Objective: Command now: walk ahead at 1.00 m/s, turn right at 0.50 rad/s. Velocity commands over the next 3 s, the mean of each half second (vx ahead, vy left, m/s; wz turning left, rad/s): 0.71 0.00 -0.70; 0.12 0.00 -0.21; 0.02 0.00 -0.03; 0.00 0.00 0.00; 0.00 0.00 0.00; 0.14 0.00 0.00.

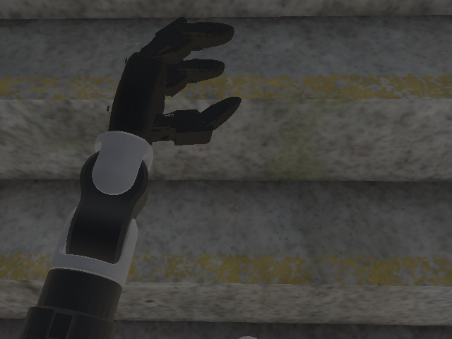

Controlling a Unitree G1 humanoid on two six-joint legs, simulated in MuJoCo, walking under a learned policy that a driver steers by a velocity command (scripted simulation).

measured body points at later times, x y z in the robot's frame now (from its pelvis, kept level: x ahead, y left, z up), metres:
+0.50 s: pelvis +0.13 -0.04 +0.18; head +0.13 -0.01 +0.63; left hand +0.29 +0.16 +0.03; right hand +0.30 -0.32 +0.17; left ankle +0.20 +0.08 -0.29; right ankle +0.20 -0.15 -0.49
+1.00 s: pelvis +0.19 +0.01 +0.24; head +0.18 +0.04 +0.69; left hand +0.39 +0.13 +0.10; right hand +0.16 -0.23 +0.12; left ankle +0.27 +0.06 -0.49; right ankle +0.18 -0.11 -0.48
